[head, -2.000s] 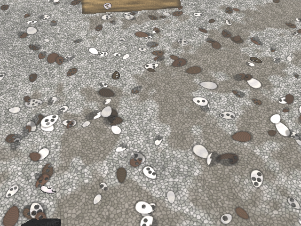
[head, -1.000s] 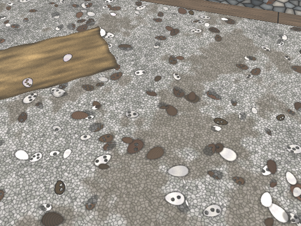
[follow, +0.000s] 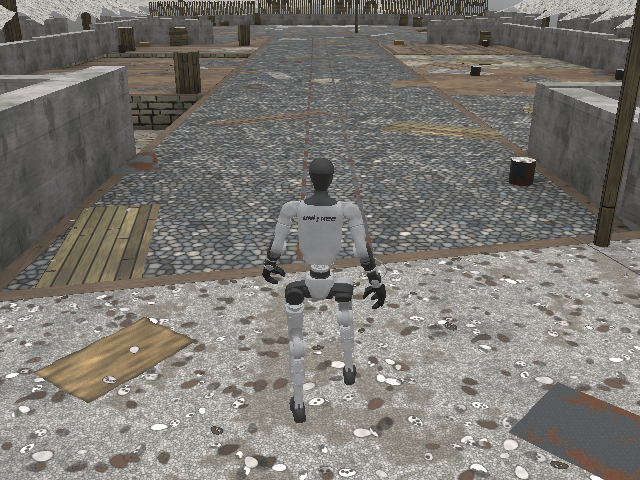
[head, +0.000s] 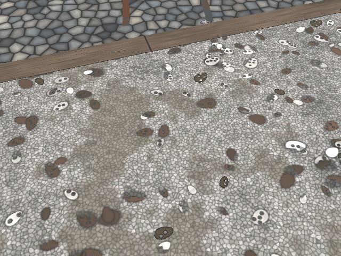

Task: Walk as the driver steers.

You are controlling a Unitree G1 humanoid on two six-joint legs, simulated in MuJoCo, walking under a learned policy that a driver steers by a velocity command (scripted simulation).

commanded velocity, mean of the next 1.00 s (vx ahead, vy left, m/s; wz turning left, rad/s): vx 0.31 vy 0.00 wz -0.37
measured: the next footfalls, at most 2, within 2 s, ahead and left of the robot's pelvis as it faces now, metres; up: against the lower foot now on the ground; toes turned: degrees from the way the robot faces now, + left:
right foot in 0.16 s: +0.26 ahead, -0.14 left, +0.00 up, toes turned -8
left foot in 0.62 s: +0.57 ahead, -0.02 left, +0.00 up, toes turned -26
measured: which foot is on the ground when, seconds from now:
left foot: down 0.00-0.16, up 0.18-0.60, down 0.62-0.98, up 1.00-1.00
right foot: up 0.00-0.14, down 0.16-0.62, up 0.64-0.92, down 0.94-1.00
